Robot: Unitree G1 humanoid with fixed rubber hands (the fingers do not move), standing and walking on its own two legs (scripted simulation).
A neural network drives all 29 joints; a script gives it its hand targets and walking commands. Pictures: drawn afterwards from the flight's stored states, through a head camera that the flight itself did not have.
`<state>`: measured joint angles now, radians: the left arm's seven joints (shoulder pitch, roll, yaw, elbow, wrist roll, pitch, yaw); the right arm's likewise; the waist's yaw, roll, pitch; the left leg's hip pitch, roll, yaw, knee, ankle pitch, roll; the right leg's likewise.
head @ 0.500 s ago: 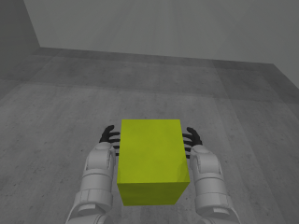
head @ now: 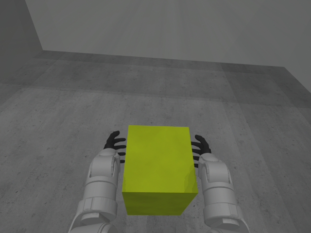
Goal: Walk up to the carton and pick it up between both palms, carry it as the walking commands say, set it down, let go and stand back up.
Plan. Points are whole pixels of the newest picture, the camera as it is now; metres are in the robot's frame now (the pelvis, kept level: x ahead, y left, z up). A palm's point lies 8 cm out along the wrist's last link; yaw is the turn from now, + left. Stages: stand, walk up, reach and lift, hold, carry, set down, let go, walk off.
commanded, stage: reach and lift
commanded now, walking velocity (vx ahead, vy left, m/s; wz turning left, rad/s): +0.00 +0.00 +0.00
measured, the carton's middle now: (156, 173) +0.32 -0.01 -0.03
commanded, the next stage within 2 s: hold in 0.20 s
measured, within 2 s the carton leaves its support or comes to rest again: neither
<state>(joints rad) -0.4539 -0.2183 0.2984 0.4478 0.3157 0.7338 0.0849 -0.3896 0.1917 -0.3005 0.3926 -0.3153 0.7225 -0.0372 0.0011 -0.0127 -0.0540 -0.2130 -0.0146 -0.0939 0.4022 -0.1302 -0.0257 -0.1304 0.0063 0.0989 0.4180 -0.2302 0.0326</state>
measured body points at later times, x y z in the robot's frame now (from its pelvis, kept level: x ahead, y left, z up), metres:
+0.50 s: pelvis +0.00 +0.00 +0.00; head -0.05 +0.01 +0.45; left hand +0.32 +0.12 +0.05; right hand +0.32 -0.14 +0.05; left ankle +0.06 +0.13 -0.74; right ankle +0.00 -0.14 -0.74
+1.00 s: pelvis +0.00 +0.00 +0.00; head -0.05 +0.01 +0.45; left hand +0.32 +0.13 +0.05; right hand +0.31 -0.14 +0.05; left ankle +0.06 +0.13 -0.74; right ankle +0.00 -0.14 -0.74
